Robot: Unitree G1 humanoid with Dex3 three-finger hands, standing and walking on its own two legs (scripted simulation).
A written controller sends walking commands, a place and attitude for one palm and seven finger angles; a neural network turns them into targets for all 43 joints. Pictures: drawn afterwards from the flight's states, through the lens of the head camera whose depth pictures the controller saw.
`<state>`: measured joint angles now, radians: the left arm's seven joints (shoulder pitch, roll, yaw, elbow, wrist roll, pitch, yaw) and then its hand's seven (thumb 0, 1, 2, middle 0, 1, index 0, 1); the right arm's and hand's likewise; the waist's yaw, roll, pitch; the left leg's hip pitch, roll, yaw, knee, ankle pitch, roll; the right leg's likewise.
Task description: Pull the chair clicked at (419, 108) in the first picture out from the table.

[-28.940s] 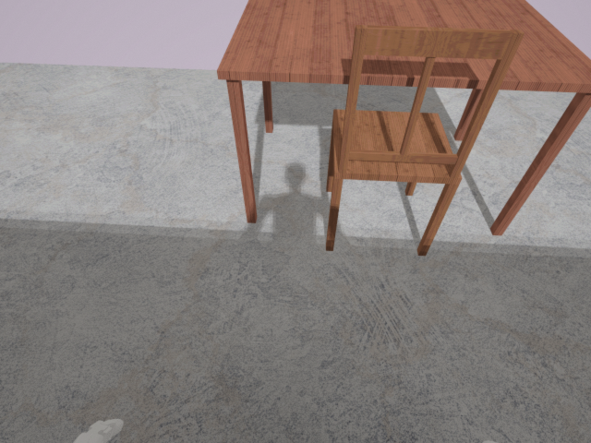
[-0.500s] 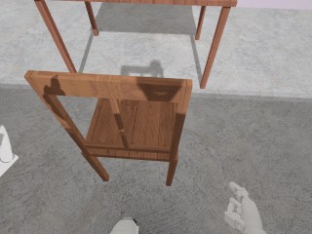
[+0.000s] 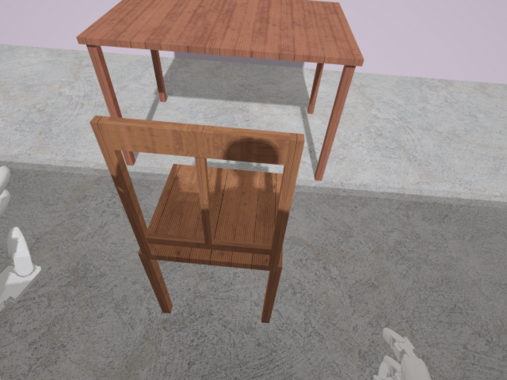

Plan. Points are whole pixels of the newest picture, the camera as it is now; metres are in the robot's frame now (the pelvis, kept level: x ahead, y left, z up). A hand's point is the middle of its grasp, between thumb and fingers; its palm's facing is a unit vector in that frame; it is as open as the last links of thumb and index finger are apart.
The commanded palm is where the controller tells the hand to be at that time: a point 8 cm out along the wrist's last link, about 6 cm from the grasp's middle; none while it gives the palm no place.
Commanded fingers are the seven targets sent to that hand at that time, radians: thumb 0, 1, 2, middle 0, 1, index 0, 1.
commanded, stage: stop stepping back and stand still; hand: left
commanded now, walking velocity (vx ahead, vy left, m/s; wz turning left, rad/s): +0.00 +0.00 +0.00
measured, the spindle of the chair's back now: (205, 204) +0.52 +0.14 -0.09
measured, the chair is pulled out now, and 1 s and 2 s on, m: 0.70 0.70 0.70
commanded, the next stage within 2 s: let the arm hang, fingers relaxed in 0.30 s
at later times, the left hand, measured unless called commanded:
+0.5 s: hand (65, 306) +0.20 +0.28 +0.04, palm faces +0.26 -0.84 -0.47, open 7.4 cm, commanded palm none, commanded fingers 0.00 0.90 0.90 -0.20 -0.30 -0.20 -0.30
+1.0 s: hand out of the picture -0.01 +0.19 -0.17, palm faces +0.06 -0.97 -0.24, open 7.3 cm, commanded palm none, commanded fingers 0.00 0.90 0.90 -0.20 -0.30 -0.20 -0.30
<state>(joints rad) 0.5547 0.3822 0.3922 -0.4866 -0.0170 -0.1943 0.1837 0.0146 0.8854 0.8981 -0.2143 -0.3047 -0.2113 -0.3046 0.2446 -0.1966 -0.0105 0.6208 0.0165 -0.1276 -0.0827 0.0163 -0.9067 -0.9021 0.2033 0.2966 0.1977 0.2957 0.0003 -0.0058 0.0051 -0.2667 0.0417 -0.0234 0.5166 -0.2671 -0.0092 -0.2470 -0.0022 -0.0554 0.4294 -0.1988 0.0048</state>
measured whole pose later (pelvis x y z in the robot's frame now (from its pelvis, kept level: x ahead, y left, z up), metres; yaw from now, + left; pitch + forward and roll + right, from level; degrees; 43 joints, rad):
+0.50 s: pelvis -0.01 +0.02 -0.01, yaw +2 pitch -1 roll -1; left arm 0.34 0.36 0.23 0.01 0.03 -0.07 0.06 0.00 0.90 0.90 -0.20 -0.30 -0.20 -0.30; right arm 0.20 -0.25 -0.03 0.77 -0.02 -0.10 -0.01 0.01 -0.91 -0.90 0.20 0.30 0.20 0.30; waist 0.00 0.04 -0.01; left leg -0.34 -0.01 -0.02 0.57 -0.22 0.01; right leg -0.33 -0.04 -0.03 0.52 -0.18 0.02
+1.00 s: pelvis +0.03 +0.00 +0.00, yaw +3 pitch -1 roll +0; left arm 0.38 0.20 -0.01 1.03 0.01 0.02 0.03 0.00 0.93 0.90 -0.20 -0.30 -0.20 -0.30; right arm 0.35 -0.15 0.00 1.01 -0.01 0.00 -0.02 0.01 -0.92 -0.90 0.20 0.30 0.20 0.30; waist 0.00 0.02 0.05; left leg -0.25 0.00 -0.05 0.50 -0.24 -0.01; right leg -0.25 -0.03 -0.06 0.48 -0.23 0.00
